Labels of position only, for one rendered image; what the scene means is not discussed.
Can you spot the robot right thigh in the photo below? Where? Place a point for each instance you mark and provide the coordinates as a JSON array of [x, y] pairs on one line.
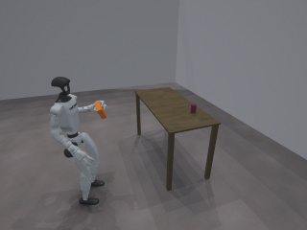
[[86, 170]]

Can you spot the humanoid robot torso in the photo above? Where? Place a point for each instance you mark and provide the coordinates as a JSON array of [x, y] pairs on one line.
[[70, 121]]

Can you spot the robot right upper arm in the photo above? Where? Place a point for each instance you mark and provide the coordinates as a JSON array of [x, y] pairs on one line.
[[55, 112]]

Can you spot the sponge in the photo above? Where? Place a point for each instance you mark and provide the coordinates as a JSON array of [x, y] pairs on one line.
[[100, 109]]

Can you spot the left robot hand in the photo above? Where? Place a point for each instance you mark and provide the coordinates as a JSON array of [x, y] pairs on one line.
[[102, 105]]

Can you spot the right robot hand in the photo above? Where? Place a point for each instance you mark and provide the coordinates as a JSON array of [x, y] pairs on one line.
[[80, 155]]

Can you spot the table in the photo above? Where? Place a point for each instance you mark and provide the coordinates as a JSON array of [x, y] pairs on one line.
[[174, 113]]

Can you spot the left robot forearm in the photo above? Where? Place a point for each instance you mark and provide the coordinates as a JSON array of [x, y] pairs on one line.
[[85, 109]]

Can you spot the right robot forearm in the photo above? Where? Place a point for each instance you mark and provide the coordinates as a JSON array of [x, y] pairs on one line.
[[65, 142]]

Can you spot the robot left upper arm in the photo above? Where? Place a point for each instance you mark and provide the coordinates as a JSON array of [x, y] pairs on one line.
[[70, 95]]

